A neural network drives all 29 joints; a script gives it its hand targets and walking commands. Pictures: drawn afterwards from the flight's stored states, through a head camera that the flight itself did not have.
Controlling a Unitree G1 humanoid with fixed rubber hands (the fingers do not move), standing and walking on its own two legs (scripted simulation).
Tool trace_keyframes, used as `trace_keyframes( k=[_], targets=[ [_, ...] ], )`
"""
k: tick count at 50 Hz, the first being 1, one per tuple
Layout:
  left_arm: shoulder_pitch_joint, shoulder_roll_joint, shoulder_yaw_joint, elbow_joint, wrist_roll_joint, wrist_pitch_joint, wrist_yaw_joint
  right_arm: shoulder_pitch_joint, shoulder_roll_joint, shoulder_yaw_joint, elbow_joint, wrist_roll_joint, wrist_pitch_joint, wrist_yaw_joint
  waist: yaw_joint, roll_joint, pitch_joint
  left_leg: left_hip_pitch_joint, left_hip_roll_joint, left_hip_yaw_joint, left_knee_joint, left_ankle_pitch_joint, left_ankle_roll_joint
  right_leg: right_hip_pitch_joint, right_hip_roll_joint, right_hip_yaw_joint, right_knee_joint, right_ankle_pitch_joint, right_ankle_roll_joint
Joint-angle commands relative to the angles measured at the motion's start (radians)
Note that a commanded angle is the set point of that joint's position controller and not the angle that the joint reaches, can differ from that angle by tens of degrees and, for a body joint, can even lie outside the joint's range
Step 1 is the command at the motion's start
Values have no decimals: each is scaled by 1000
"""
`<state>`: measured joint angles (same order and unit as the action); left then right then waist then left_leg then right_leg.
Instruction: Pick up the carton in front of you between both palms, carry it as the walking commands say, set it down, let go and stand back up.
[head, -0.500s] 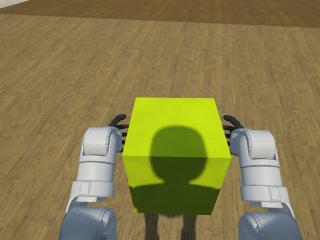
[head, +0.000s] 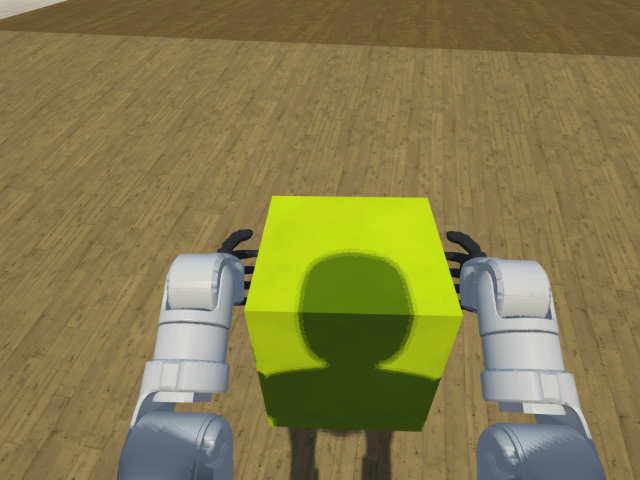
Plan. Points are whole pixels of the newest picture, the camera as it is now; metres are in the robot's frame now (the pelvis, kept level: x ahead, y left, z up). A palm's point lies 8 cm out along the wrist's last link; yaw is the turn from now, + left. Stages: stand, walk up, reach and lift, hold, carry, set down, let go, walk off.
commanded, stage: carry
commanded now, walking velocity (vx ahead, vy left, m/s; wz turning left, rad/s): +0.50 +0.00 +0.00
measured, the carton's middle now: (347, 314) +0.35 +0.00 +0.05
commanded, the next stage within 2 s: none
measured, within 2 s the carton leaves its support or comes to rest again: neither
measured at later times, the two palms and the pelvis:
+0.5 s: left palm (255, 191) +0.47 +0.13 +0.17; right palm (469, 185) +0.48 -0.17 +0.18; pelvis +0.11 -0.02 +0.01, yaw -1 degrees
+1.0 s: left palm (270, 106) +0.76 +0.15 +0.18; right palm (426, 111) +0.73 -0.15 +0.18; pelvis +0.36 +0.03 +0.03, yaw -1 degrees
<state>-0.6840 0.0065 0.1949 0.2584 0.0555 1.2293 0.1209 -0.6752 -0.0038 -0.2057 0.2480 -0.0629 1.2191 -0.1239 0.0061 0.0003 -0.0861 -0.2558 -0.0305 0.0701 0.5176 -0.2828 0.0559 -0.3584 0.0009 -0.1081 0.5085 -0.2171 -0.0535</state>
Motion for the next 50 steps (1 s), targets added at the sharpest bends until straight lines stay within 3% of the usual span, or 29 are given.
trace_keyframes(
  k=[1,3,5,7,8,10,12,13,14,15,16,17,18,19,21,25,31,32,33,34,35,36,37,38,39,40,42,46,50],
  targets=[
    [-751,-1119,-535,-139,-419,-36,-234,-744,1123,548,-125,422,-25,234,-1,1,-367,59,156,-134,-93,95,23,186,-138,139,-48,83,-19],
    [-788,-1117,-546,-173,-431,-35,-232,-784,1117,558,-161,433,-23,231,-6,22,-342,43,161,-158,-146,-129,37,150,-114,118,-46,-134,-17],
    [-834,-1103,-559,-211,-443,-26,-224,-823,1101,571,-198,448,-14,223,-25,64,-293,39,195,-249,-202,-386,81,41,-66,84,23,-316,-17],
    [-870,-1075,-567,-237,-452,-10,-211,-862,1070,582,-239,463,0,211,-53,133,-242,89,282,-375,-264,-461,138,-98,-9,3,175,-246,-5],
    [-878,-1056,-565,-244,-457,1,-203,-870,1049,584,-254,468,9,204,-57,147,-242,113,317,-414,-259,-440,165,-137,-15,9,222,-202,-5],
    [-868,-1018,-541,-232,-457,27,-191,-876,1013,576,-265,471,34,191,-58,123,-255,155,312,-383,-220,-290,174,-148,-9,-1,170,-206,-6],
    [-830,-987,-508,-189,-445,54,-186,-866,988,556,-243,470,59,183,-38,94,-291,126,256,-266,-112,-84,132,7,19,-43,16,-165,-13],
    [-814,-974,-490,-160,-436,66,-186,-855,982,545,-219,466,70,182,-21,67,-321,36,216,-196,-31,-62,94,172,0,-15,-41,-136,-26],
    [-796,-960,-474,-131,-424,74,-188,-855,983,534,-200,463,81,183,6,-26,-359,-120,147,-112,117,-56,42,353,-111,175,-97,-213,-75],
    [-782,-946,-454,-101,-410,76,-188,-869,991,518,-181,462,93,188,42,-212,-337,-355,48,8,304,-160,-11,492,-286,463,-168,-183,-159],
    [-782,-941,-436,-91,-400,77,-189,-901,991,509,-159,463,99,192,72,-277,-293,-561,17,11,417,-318,-17,584,-381,623,-192,-63,-235],
    [-811,-951,-428,-102,-402,81,-190,-912,1006,503,-127,460,100,195,82,-165,-275,-619,39,-26,533,-340,-14,599,-387,631,-175,41,-255],
    [-849,-970,-435,-122,-413,82,-192,-887,1022,487,-91,452,98,198,75,-78,-298,-632,56,-38,607,-309,-11,601,-366,576,-154,61,-240],
    [-906,-995,-451,-159,-433,79,-195,-882,1037,474,-78,447,96,199,67,-42,-312,-636,75,-44,638,-256,-7,587,-338,514,-151,33,-212],
    [-1017,-1037,-476,-240,-471,74,-197,-923,1060,466,-97,449,96,195,57,-76,-304,-623,85,-33,651,-143,-16,532,-274,395,-177,34,-174],
    [-1012,-1054,-477,-258,-486,85,-197,-913,1048,447,-114,419,109,172,68,-99,-299,-667,100,-16,623,-43,-43,539,-247,310,-180,136,-185],
    [-999,-1071,-495,-248,-487,87,-217,-879,1032,448,-108,369,111,168,71,-153,-262,-484,56,66,284,32,-15,460,-204,171,-132,423,-155],
    [-999,-1073,-499,-247,-488,86,-219,-880,1033,452,-112,368,110,168,51,-171,-274,-365,21,105,214,16,0,410,-191,121,-94,549,-132],
    [-994,-1075,-503,-245,-489,85,-220,-879,1031,454,-115,370,109,169,8,-190,-313,-214,-39,160,178,-11,12,369,-188,78,5,741,-108],
    [-985,-1078,-505,-240,-488,86,-221,-861,1031,455,-107,371,106,171,-57,-151,-396,27,-80,194,68,60,31,310,-160,3,189,810,-65],
    [-980,-1071,-505,-238,-473,83,-222,-839,1030,458,-104,378,101,176,-113,-64,-516,351,15,71,45,43,47,128,-139,-5,390,543,-21],
    [-965,-1088,-499,-230,-460,85,-224,-851,1017,465,-117,381,94,180,-97,216,-665,639,383,-545,-34,-89,198,-172,-27,49,685,-58,39],
    [-977,-1066,-500,-244,-442,84,-221,-840,1057,479,-119,393,86,186,-118,302,-647,663,387,-817,-189,-4,258,-350,76,128,868,-304,34],
    [-1001,-1085,-505,-251,-434,79,-215,-902,1065,501,-198,414,80,191,-98,199,-573,620,382,-695,-142,64,246,-423,19,168,967,-268,14],
    [-984,-1080,-501,-267,-424,77,-207,-950,1097,534,-252,450,75,197,-96,95,-512,541,353,-575,-85,199,220,-461,-11,148,986,-226,8],
    [-965,-1078,-500,-281,-415,74,-199,-999,1119,560,-315,481,69,202,-86,63,-489,488,324,-484,-67,257,186,-462,-34,147,961,-203,3],
    [-924,-1059,-498,-320,-384,66,-182,-1035,1138,592,-399,516,62,206,-53,80,-500,433,290,-390,-93,159,148,-416,-56,151,882,-183,-5],
    [-859,-1000,-524,-373,-332,57,-158,-987,1092,621,-465,523,65,216,-65,89,-492,456,292,-331,-119,152,185,-506,-64,105,798,-205,12],
    [-835,-942,-554,-364,-314,73,-156,-919,1016,631,-427,501,82,226,-87,99,-444,496,286,-269,-149,234,201,-584,-81,63,641,-163,34]
  ],
)
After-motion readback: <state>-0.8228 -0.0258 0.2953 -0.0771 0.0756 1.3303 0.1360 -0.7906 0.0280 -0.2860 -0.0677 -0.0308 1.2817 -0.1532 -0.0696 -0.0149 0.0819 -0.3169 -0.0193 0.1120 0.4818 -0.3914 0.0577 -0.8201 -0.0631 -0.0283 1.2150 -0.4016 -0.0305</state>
